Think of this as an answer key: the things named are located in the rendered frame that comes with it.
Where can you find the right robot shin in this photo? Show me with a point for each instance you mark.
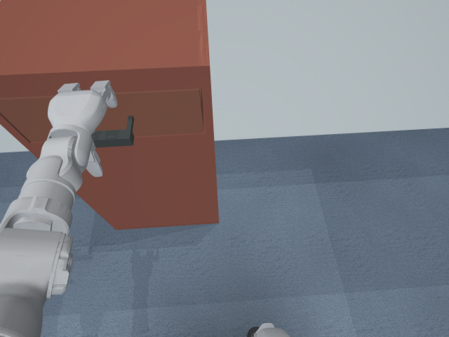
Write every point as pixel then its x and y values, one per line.
pixel 267 325

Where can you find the cabinet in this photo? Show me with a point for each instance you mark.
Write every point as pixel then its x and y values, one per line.
pixel 139 45

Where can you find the robot left hand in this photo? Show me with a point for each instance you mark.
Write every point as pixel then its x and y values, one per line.
pixel 85 109

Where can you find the drawer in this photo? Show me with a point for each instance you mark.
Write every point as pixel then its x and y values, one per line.
pixel 155 113

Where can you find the robot left upper arm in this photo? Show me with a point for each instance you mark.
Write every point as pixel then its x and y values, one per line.
pixel 34 265

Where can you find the robot left forearm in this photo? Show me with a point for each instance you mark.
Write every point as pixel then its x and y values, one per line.
pixel 46 198

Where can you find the handle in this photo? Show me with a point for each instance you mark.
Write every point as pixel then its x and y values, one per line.
pixel 115 138

